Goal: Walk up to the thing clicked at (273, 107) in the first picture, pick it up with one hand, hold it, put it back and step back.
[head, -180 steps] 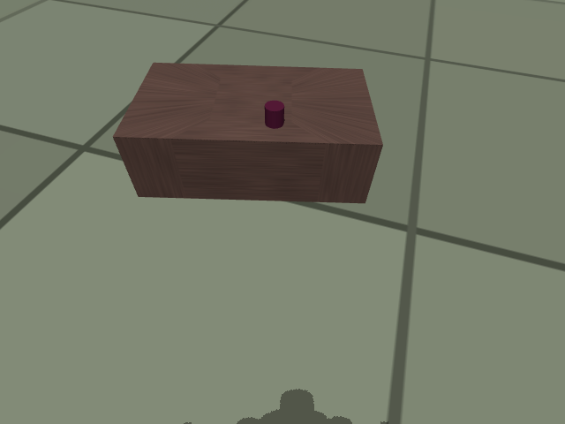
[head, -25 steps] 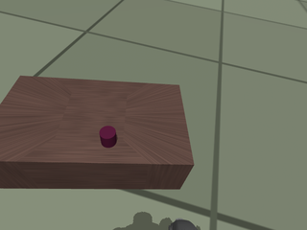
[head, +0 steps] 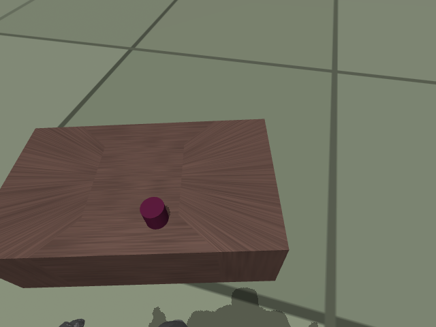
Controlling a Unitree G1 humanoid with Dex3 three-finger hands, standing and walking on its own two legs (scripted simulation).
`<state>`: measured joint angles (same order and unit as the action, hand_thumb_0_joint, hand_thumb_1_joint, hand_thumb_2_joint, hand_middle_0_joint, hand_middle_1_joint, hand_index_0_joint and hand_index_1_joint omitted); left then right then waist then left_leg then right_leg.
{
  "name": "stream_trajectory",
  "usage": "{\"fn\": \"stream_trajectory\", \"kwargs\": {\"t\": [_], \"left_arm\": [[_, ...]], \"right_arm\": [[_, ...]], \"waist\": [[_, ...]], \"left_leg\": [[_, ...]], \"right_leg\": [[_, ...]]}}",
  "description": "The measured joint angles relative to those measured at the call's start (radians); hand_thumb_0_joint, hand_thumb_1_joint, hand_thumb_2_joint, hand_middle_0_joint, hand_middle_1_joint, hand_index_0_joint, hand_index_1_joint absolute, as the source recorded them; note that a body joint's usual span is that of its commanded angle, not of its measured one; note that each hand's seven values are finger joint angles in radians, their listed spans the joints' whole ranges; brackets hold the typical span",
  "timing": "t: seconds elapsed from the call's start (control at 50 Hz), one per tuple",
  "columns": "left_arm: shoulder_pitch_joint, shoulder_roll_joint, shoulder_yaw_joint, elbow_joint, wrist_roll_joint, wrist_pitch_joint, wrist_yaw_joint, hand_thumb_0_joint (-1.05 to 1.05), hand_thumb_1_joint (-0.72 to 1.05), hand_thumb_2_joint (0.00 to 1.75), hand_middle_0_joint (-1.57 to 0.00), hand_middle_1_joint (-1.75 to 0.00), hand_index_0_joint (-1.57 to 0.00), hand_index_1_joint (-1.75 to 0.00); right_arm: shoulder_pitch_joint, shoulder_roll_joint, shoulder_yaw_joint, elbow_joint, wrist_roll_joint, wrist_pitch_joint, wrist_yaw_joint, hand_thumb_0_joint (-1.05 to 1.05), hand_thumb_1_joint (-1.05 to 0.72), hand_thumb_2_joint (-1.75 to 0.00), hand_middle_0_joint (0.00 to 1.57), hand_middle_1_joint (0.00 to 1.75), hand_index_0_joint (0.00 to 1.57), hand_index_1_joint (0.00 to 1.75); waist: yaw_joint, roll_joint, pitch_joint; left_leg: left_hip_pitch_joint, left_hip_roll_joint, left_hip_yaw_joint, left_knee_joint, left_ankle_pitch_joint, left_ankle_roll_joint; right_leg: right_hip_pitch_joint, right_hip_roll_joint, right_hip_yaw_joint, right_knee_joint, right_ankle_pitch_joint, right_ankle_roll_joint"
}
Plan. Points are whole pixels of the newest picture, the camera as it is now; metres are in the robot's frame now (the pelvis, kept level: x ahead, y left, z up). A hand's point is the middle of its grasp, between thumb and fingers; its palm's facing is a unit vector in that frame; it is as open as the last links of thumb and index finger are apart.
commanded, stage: walk up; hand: left
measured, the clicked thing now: (154, 213) +0.53 +0.24 -0.36
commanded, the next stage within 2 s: stand in 1.60 s
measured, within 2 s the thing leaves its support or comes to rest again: neither
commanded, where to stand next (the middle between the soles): +0.09 +0.03 m, yaw +1 degrees
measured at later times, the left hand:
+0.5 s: hand out of the picture +0.05 +0.28 -0.15, palm faces +0.03 -0.94 -0.33, open 7.4 cm
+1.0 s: hand out of the picture +0.11 +0.27 -0.14, palm faces +0.00 -0.95 -0.32, open 7.4 cm
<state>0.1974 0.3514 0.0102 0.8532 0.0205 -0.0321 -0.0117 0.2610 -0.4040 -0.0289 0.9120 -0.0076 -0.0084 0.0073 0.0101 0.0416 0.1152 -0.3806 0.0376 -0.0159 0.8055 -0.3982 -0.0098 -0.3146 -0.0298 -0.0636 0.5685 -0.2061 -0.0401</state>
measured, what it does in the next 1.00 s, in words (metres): steps on the spot: left foot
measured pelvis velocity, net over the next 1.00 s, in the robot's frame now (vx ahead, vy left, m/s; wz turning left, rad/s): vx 0.03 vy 0.02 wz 0.02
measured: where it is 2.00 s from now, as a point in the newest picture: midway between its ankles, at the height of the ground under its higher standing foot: outside the picture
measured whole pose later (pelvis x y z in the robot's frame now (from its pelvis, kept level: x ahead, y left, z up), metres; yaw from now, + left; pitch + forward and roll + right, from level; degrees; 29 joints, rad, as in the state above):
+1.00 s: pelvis +0.03 +0.02 +0.02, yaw +1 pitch -2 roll +0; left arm 0.06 0.34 0.00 1.15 0.01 -0.01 -0.01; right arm 0.07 -0.35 0.00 1.17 -0.01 -0.01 0.01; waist 0.00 -0.01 0.05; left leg -0.13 0.01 0.03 0.32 -0.15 0.00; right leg -0.13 -0.03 -0.04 0.31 -0.13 0.01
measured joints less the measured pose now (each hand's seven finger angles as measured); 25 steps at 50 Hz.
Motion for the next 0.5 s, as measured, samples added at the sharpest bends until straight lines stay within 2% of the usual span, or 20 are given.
{"fn": "stream_trajectory", "kwargs": {"t": [0.1, 0.14, 0.22, 0.24, 0.3, 0.5], "left_arm": [[-0.033, 0.023, 0.005, 0.027, -0.01, 0.032, -0.001, 0.0, 0.9, 0.9, -0.21, -0.3, -0.2, -0.3], [-0.049, 0.032, 0.008, 0.051, -0.016, 0.045, 0.002, 0.0, 0.9, 0.9, -0.21, -0.3, -0.2, -0.3], [-0.054, 0.033, 0.007, 0.1, -0.027, 0.053, -0.003, 0.0, 0.91, 0.9, -0.21, -0.3, -0.2, -0.3], [-0.054, 0.034, 0.008, 0.112, -0.028, 0.051, -0.005, 0.0, 0.91, 0.9, -0.21, -0.3, -0.2, -0.3], [-0.054, 0.033, 0.005, 0.153, -0.027, 0.043, -0.004, 0.0, 0.91, 0.9, -0.21, -0.3, -0.2, -0.3], [-0.039, 0.013, -0.014, 0.265, -0.019, 0.028, -0.01, 0.0, 0.91, 0.9, -0.21, -0.3, -0.2, -0.3]], "right_arm": [[-0.016, 0.007, -0.006, 0.05, -0.01, 0.002, -0.006, 0.01, -0.91, -0.9, 0.2, 0.3, 0.2, 0.3], [-0.03, 0.021, -0.005, 0.069, -0.018, 0.004, -0.006, 0.01, -0.91, -0.9, 0.2, 0.3, 0.2, 0.3], [-0.054, 0.03, 0.012, 0.085, -0.019, 0.003, 0.001, 0.01, -0.91, -0.9, 0.2, 0.3, 0.2, 0.3], [-0.063, 0.032, 0.016, 0.088, -0.02, 0.001, 0.002, 0.01, -0.9, -0.9, 0.2, 0.3, 0.21, 0.3], [-0.1, 0.036, 0.025, 0.098, -0.013, -0.001, 0.003, 0.01, -0.9, -0.9, 0.2, 0.3, 0.21, 0.3], [-0.185, 0.057, 0.042, 0.147, -0.001, 0.003, 0.011, 0.01, -0.9, -0.9, 0.2, 0.3, 0.21, 0.3]], "waist": [[-0.006, -0.036, -0.013], [-0.004, -0.076, -0.013], [-0.01, -0.085, -0.026], [-0.008, -0.088, -0.027], [0.001, -0.082, -0.012], [0.028, -0.032, -0.041]], "left_leg": [[0.065, -0.015, 0.032, -0.145, 0.115, 0.012], [0.071, -0.032, 0.046, -0.145, 0.112, 0.012], [0.07, -0.017, 0.038, -0.161, 0.115, 0.023], [0.07, -0.015, 0.038, -0.168, 0.119, 0.021], [0.084, -0.007, 0.038, -0.183, 0.127, 0.016], [0.152, -0.016, 0.028, -0.318, 0.183, 0.011]], "right_leg": [[-0.032, -0.008, -0.021, 0.103, -0.061, 0.016], [-0.037, -0.024, -0.005, 0.121, -0.076, 0.024], [-0.018, 0.01, 0.023, 0.111, -0.19, 0.015], [-0.008, 0.012, 0.026, 0.088, -0.169, 0.018], [0.028, 0.016, 0.021, 0.006, -0.021, 0.035], [0.102, 0.011, 0.008, -0.128, 0.023, 0.046]]}}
